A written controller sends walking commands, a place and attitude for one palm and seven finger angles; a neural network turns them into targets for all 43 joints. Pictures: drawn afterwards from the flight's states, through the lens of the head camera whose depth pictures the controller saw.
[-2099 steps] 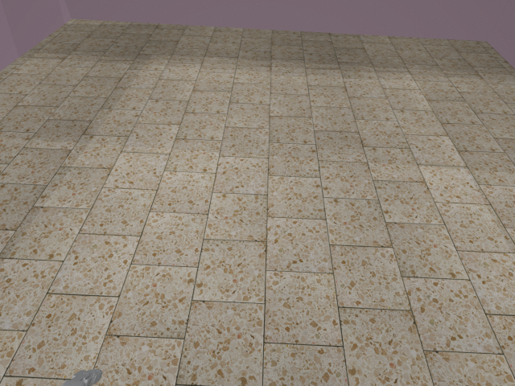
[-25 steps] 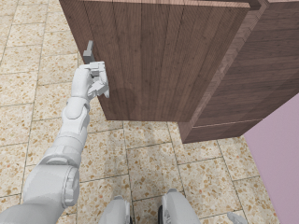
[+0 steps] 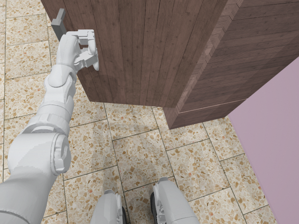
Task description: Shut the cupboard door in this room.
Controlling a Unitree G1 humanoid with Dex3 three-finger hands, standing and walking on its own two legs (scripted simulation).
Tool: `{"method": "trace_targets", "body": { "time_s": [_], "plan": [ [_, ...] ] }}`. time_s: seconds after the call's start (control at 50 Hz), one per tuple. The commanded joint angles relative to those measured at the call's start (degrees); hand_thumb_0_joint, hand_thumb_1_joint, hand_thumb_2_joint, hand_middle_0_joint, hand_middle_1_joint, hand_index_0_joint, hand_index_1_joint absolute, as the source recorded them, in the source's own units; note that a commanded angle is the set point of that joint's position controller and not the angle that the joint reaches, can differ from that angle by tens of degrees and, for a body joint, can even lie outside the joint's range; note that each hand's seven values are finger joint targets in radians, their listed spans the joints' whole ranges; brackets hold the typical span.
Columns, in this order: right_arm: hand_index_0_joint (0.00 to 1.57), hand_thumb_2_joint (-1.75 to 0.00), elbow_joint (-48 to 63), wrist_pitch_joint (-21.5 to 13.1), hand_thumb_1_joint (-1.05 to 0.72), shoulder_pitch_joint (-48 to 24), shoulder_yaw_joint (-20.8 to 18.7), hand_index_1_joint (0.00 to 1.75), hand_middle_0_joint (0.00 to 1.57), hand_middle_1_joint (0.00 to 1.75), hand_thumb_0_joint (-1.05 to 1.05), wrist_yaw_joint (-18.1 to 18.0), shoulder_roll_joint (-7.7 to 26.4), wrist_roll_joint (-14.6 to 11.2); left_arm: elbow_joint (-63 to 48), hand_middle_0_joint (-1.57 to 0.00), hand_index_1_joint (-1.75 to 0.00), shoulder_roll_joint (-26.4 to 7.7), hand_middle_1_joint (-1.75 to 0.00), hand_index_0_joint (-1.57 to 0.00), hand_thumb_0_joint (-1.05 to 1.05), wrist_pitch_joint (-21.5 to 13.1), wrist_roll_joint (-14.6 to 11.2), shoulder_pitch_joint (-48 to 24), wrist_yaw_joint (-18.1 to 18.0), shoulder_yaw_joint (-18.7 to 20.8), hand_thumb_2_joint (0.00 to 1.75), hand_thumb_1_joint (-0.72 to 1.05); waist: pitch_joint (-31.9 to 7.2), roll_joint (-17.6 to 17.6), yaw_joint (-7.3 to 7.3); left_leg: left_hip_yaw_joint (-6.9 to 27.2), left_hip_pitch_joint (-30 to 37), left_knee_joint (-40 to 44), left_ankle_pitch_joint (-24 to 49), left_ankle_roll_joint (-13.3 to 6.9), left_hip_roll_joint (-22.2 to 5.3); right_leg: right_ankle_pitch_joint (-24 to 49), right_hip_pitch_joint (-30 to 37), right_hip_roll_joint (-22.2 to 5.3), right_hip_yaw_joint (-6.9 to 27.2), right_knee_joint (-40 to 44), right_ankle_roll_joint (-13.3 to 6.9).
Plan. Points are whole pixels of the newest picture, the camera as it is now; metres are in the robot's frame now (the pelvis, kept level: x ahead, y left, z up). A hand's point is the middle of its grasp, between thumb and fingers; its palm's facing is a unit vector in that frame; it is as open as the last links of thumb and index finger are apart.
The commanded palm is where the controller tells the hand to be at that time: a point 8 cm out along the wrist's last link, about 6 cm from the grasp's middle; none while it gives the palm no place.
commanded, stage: push the door shut along its arc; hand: left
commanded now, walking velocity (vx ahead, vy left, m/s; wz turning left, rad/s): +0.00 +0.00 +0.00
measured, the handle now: (68, 38) +0.60 +0.14 +0.06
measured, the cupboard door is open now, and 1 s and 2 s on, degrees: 73 59 59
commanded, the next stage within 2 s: pull the fist back off the door in 0.68 s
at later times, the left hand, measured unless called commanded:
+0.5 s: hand (103, 40) +0.58 +0.05 +0.07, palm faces -0.35 -0.93 -0.04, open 3.1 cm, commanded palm +0.59 +0.08 +0.07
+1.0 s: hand (110, 31) +0.62 +0.03 +0.06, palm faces +0.05 -1.00 -0.05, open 3.1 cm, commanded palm +0.59 +0.06 +0.07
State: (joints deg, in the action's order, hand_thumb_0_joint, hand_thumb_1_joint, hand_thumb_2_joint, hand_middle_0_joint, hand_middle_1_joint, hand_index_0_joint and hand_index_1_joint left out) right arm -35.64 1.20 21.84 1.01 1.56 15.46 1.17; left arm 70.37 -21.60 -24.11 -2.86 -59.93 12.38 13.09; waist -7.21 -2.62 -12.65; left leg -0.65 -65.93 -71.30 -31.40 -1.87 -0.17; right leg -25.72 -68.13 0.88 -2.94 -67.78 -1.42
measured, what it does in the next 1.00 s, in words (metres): stands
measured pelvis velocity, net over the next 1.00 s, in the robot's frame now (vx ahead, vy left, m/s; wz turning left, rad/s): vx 0.01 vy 0.00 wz -0.03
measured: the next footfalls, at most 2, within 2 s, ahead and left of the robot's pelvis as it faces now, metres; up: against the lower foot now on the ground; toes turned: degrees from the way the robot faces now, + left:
none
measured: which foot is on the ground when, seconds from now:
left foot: down 0.00-1.00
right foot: down 0.00-1.00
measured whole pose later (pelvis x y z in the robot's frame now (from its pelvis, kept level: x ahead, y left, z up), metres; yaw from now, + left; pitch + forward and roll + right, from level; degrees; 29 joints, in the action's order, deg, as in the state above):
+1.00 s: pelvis +0.01 +0.00 -0.02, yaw -2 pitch +34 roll -3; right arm -36.0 -2.2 26.1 1.7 7.0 13.1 7.3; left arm 74.0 -22.1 -18.7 7.6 -76.9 -13.1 17.6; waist -7.6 -4.1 -17.4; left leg 0.2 -77.7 -77.1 -33.6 -1.5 -1.4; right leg -26.9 -79.5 2.1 -3.8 -72.0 -1.6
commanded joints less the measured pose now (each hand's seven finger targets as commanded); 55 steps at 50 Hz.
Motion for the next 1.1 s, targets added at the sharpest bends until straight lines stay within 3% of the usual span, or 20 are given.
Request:
{"method": "trace_targets", "body": {
  "time_s": [0.0,0.14,0.2,0.28,0.32,0.44,0.5,0.58,0.62,0.76,0.78,0.82,0.84,0.88,0.9,0.94,0.96,1.0,1.02,1.08],
  "plan": [
    [0.2,-0.9,2.6,-1.2,-0.9,10.9,-3.2,0.3,0.2,0.3,0.0,-0.5,10.4,0.3,-11.8,-1.3,-1.5,-10.6,-1.5,-1.3,0.0,-2.4,-1.0,-32.1,1.0,1.6,0.9,0.9,-31.2,-4.6,-3.11,5.0,17.7,6.8,19.7,-0.5,0.0,14.5,16.0,0.9,2.3,6.9,-0.4],
    [0.2,-0.9,2.4,-1.3,-0.9,11.8,-2.7,0.3,0.2,0.3,0.0,-0.6,10.6,0.2,-7.9,-1.3,-1.5,-14.9,-1.5,-1.3,0.0,1.0,0.3,-35.0,2.4,3.4,0.9,0.9,-30.5,-3.2,-4.36,4.3,12.4,4.5,18.4,-1.0,-0.2,14.4,16.2,1.3,2.8,6.5,-0.2],
    [0.2,-0.9,3.0,-1.8,-0.9,12.5,-2.5,0.3,0.2,0.3,0.0,-0.6,10.5,0.4,-10.0,-1.3,-1.5,-15.9,-1.5,-1.3,0.0,1.4,0.4,-37.7,3.2,3.5,0.9,0.9,-34.1,-5.9,-4.34,4.2,13.3,3.7,20.4,-1.0,-0.1,16.3,16.7,1.5,2.9,5.5,-0.5],
    [0.2,-0.9,1.8,-2.0,-0.9,13.1,-2.7,0.3,0.2,0.3,0.0,-0.7,10.6,0.5,-8.6,-1.3,-1.5,-15.1,-1.5,-1.3,0.0,3.1,1.0,-40.5,4.4,1.8,0.9,0.9,-33.3,-6.3,-5.93,4.6,13.4,2.7,20.6,-1.0,-0.4,16.0,14.3,1.6,2.6,5.4,-0.3],
    [0.2,-0.9,1.5,-2.2,-0.9,13.8,-2.5,0.3,0.2,0.3,0.0,-1.0,11.0,0.5,-8.8,-1.3,-1.5,-17.5,-1.5,-1.3,0.0,3.7,1.0,-42.5,4.7,3.2,0.9,0.9,-35.0,-7.2,-5.99,4.8,14.1,2.1,21.7,-1.0,-0.5,16.7,13.8,1.7,2.5,4.8,-0.4],
    [0.2,-0.9,0.3,-3.0,-0.9,14.8,-2.8,0.3,0.2,0.3,0.0,-1.0,10.9,1.0,-9.9,-1.3,-1.5,-14.6,-1.5,-1.3,0.0,5.2,1.0,-46.3,5.8,0.6,0.9,0.9,-37.5,-10.2,-7.21,5.6,17.9,1.3,24.6,-0.8,-0.7,17.7,10.7,1.9,1.7,4.3,-0.6],
    [0.2,-0.9,-0.3,-3.3,-0.9,15.5,-2.7,0.3,0.2,0.3,0.0,-1.0,11.0,1.2,-9.7,-1.3,-1.5,-13.3,-1.5,-1.3,0.0,5.9,0.8,-48.8,6.3,-0.5,0.9,0.9,-36.3,-10.4,-8.21,6.1,18.9,1.2,25.3,-0.9,-0.8,17.6,9.0,2.1,1.2,4.2,-0.8],
    [0.2,-0.9,-1.1,-3.6,-0.9,15.9,-2.4,0.3,0.2,0.3,0.0,-1.3,11.2,1.3,-6.6,-1.3,-1.5,-16.0,-1.5,-1.3,0.0,7.5,1.4,-50.4,6.7,0.8,0.9,0.9,-34.1,-8.6,-9.07,5.5,14.3,0.7,22.3,-1.1,-0.7,16.1,9.9,2.2,1.3,4.6,-0.6],
    [0.2,-0.9,-1.5,-4.1,-0.9,16.1,-2.4,0.3,0.2,0.3,0.0,-1.3,11.1,1.6,-7.4,-1.3,-1.5,-15.5,-1.5,-1.3,0.0,7.2,1.7,-52.8,6.7,0.2,0.9,0.9,-34.9,-11.4,-9.44,5.8,16.2,0.2,23.2,-1.0,-0.8,15.8,7.3,2.2,1.2,4.1,-0.8],
    [0.2,-0.9,-2.8,-4.6,-0.9,16.8,-2.5,0.3,0.2,0.3,0.0,-1.3,11.5,2.2,-4.8,-1.3,-1.5,-13.0,-1.5,-1.3,0.0,8.6,2.7,-56.0,7.1,-1.9,0.9,0.9,-34.1,-13.1,-11.35,7.1,18.1,-0.9,24.6,-0.9,-1.1,14.6,1.7,2.5,-0.1,2.9,-1.0],
    [0.2,-0.9,-0.3,-4.8,-0.9,19.1,-1.4,0.3,0.2,0.3,0.0,-0.7,10.6,3.3,-4.9,-1.3,-1.5,-15.4,-1.5,-1.3,0.0,9.3,-1.4,-53.6,-4.0,10.4,0.9,0.9,-35.1,-14.3,-7.8,6.8,14.9,0.3,23.2,-0.2,-1.4,14.2,4.5,1.9,0.7,3.5,-0.6],
    [0.2,-0.9,0.1,-4.7,-0.9,18.8,-1.5,0.3,0.2,0.3,0.0,1.2,9.9,4.5,-4.2,-1.3,-1.5,-11.2,-1.5,-1.3,0.0,9.0,0.6,-50.4,-14.3,9.6,0.9,0.9,-36.3,-11.3,-8.02,7.4,14.6,0.8,24.0,0.4,-1.7,14.7,5.2,1.7,0.5,2.9,0.1],
    [0.2,-0.9,0.7,-4.6,-0.9,19.1,-1.9,0.3,0.2,0.3,0.0,2.3,9.5,5.3,-5.7,-1.3,-1.5,-9.8,-1.5,-1.3,0.0,7.6,2.2,-48.9,-18.9,9.9,0.9,0.9,-37.4,-11.3,-6.9,6.8,14.8,0.8,25.3,0.7,-1.5,16.3,6.7,1.7,0.5,2.8,0.3],
    [0.2,-0.9,0.7,-4.5,-0.9,19.2,-2.7,0.3,0.2,0.3,0.0,4.6,9.0,6.7,-8.8,-1.3,-1.5,-6.2,-1.5,-1.3,0.0,3.1,8.3,-48.3,-26.9,6.4,0.9,0.9,-38.9,-13.0,-6.98,6.2,16.8,0.1,27.2,1.1,-1.5,18.4,5.9,1.4,0.6,2.7,0.6],
    [0.2,-0.9,0.1,-4.2,-0.9,19.8,-3.2,0.3,0.2,0.3,0.0,5.3,9.3,7.0,-8.6,-1.3,-1.5,-6.2,-1.5,-1.3,0.0,1.2,11.4,-48.6,-28.4,4.7,0.9,0.9,-39.2,-11.5,-7.75,6.8,17.7,0.0,28.3,1.2,-1.7,19.2,5.9,1.5,0.4,2.5,0.6],
    [0.2,-0.9,-0.6,-3.1,-0.9,20.1,-4.2,0.3,0.2,0.3,0.0,6.0,9.6,6.4,-9.8,-1.3,-1.5,-5.5,-1.5,-1.3,0.0,-0.5,13.7,-48.3,-27.8,1.3,0.9,0.9,-40.9,-10.9,-7.77,6.2,18.3,1.2,27.1,1.0,-1.4,20.1,10.1,1.4,0.9,3.9,0.6],
    [0.2,-0.9,-0.7,-2.7,-0.9,19.8,-4.3,0.3,0.2,0.3,0.0,6.1,9.6,6.0,-10.2,-1.3,-1.5,-4.7,-1.5,-1.3,0.0,-0.4,13.1,-48.9,-26.5,0.1,0.9,0.9,-41.3,-11.6,-7.89,6.0,18.5,2.2,26.0,1.0,-1.2,20.2,11.7,1.3,1.0,4.6,0.5],
    [0.2,-0.9,-0.7,-1.8,-0.9,20.0,-4.2,0.3,0.2,0.3,0.0,5.3,10.0,5.2,-10.1,-1.3,-1.5,-8.3,-1.5,-1.3,0.0,0.6,10.5,-49.8,-24.5,3.5,0.9,0.9,-42.4,-9.6,-7.68,5.4,17.2,3.1,24.7,0.5,-0.7,21.5,16.0,1.4,1.7,5.6,0.5],
    [0.2,-0.9,-0.2,-1.5,-0.9,19.6,-4.0,0.3,0.2,0.3,0.0,4.9,9.8,4.9,-11.1,-1.3,-1.5,-10.8,-1.5,-1.3,0.0,0.7,9.4,-49.0,-23.8,5.8,0.9,0.9,-43.5,-10.4,-6.2,5.1,17.2,3.9,24.6,0.6,-0.5,22.0,18.4,1.3,1.8,5.7,0.4],
    [0.2,-0.9,1.0,-1.5,-0.9,18.5,-3.7,0.3,0.2,0.3,0.0,4.6,8.7,4.5,-11.7,-1.3,-1.5,-8.4,-1.5,-1.3,0.0,-0.4,7.1,-42.6,-23.2,6.2,0.9,0.9,-41.0,-7.2,-4.85,3.8,15.8,5.4,24.4,0.4,-0.1,24.1,22.5,1.3,2.3,7.1,0.7]
  ]
}}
